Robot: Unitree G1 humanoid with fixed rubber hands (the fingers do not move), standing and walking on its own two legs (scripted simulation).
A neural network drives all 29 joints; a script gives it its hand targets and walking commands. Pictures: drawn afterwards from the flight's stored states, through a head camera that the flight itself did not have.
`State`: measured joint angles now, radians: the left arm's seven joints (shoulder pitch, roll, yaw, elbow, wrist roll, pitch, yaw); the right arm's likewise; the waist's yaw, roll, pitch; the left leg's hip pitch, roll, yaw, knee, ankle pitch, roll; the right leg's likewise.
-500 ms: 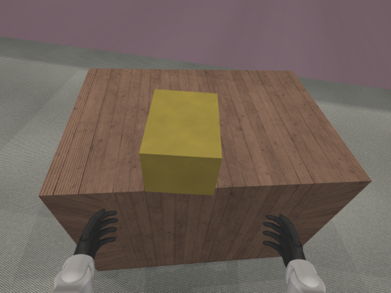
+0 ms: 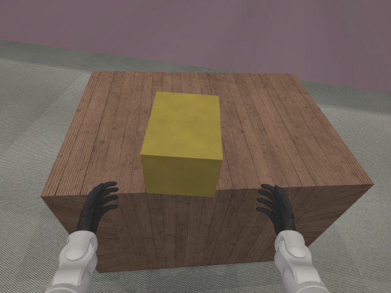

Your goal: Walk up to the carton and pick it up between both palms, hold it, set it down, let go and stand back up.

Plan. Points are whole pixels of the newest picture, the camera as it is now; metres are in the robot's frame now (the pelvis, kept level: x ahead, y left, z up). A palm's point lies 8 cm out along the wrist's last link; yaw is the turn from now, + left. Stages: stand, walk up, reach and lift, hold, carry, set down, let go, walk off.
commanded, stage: reach and lift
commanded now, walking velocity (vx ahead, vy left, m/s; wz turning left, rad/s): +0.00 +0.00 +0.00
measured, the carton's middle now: (184, 142) +0.52 +0.04 -0.02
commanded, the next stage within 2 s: none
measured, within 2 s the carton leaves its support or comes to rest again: neither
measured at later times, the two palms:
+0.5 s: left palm (99, 188) +0.32 +0.22 +0.03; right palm (283, 195) +0.32 -0.19 +0.04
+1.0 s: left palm (109, 151) +0.40 +0.21 +0.07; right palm (277, 155) +0.39 -0.18 +0.08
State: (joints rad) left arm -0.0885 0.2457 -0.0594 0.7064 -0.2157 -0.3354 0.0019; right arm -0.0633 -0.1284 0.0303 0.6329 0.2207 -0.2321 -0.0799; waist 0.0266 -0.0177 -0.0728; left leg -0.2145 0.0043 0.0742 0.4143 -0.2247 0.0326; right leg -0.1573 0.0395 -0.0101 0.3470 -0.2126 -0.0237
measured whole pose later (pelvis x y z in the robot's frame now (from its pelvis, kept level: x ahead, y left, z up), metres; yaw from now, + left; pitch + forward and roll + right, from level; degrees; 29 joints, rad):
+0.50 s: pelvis -0.01 +0.01 +0.00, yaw +0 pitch +5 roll -1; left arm -0.37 0.25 -0.03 0.89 -0.21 -0.28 0.02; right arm -0.35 -0.16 0.02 0.85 0.25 -0.22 -0.08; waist -0.02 -0.03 -0.13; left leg -0.31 0.00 0.08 0.41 -0.20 0.04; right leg -0.25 0.04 -0.01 0.33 -0.18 -0.01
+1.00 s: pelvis -0.01 +0.01 +0.00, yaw +0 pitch +13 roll -1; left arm -0.77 0.25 0.01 1.20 -0.22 -0.27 0.02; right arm -0.76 -0.19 0.01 1.09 0.27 -0.17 -0.10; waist -0.03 0.00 -0.19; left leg -0.48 0.00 0.06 0.42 -0.17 0.04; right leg -0.42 0.04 -0.02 0.34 -0.15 -0.02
